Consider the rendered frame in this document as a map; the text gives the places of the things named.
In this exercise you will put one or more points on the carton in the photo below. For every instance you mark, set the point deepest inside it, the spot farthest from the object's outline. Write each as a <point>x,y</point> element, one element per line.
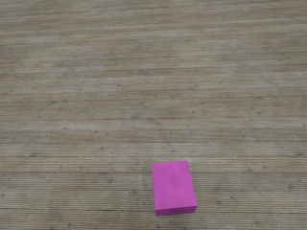
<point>173,189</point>

